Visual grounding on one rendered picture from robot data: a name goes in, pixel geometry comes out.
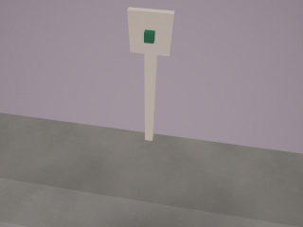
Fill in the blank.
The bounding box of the button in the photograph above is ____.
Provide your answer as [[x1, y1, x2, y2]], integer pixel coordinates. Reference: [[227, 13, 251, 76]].
[[144, 29, 155, 44]]

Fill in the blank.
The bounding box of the panel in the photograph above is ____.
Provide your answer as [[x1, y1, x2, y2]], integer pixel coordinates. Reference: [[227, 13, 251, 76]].
[[127, 7, 175, 141]]

